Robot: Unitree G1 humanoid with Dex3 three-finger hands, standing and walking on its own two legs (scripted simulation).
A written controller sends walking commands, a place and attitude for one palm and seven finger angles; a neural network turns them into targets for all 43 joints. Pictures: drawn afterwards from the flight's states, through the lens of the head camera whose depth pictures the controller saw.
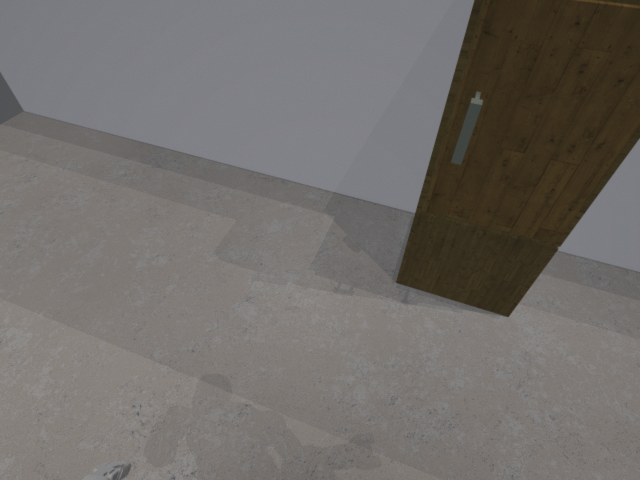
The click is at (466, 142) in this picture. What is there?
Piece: cupboard door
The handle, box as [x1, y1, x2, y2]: [451, 91, 482, 164]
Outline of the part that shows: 480,92 476,91 475,97 471,99 451,162 460,164 481,106 482,100 479,98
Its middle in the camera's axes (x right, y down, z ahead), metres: +0.35 -0.26 +0.93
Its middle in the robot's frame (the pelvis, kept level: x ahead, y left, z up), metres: +0.89 -0.31 -0.03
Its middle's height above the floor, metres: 0.74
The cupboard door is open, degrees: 0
